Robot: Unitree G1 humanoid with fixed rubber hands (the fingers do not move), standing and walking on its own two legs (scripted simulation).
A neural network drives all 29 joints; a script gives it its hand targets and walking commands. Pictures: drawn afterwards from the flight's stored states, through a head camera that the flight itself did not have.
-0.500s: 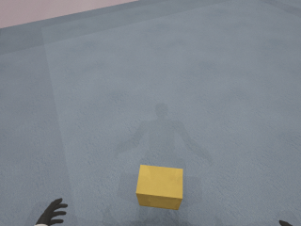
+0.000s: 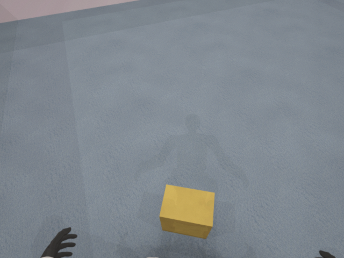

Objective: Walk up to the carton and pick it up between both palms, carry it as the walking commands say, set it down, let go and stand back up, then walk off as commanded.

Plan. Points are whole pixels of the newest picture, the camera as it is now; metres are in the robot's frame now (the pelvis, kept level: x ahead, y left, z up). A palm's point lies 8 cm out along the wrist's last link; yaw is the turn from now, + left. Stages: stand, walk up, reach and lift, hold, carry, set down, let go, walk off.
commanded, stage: walk up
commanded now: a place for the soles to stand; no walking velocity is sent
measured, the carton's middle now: (186, 212) +0.41 -0.01 -0.63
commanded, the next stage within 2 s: reach and lift in 0.44 s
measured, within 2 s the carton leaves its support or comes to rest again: neither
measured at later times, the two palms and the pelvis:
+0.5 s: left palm out of the picture +0.11 +0.31 -0.09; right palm out of the picture +0.15 -0.32 -0.08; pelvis +0.00 -0.01 +0.00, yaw +1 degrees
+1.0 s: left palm (94, 213) +0.25 +0.26 -0.13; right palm (290, 225) +0.24 -0.27 -0.13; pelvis -0.01 +0.00 -0.04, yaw -5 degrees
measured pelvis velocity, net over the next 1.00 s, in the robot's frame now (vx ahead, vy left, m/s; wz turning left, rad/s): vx -0.01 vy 0.00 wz -0.08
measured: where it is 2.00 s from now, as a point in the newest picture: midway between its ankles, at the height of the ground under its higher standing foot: outside the picture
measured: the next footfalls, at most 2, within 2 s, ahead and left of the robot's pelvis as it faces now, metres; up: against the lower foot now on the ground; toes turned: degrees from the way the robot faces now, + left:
none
